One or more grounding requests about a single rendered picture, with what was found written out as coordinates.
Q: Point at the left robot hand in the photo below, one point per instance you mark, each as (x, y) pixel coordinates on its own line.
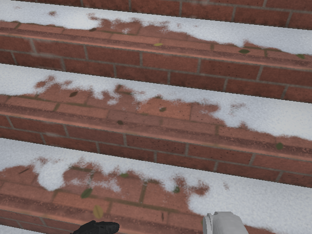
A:
(102, 227)

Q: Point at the right robot thigh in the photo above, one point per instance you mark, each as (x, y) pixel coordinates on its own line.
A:
(223, 223)

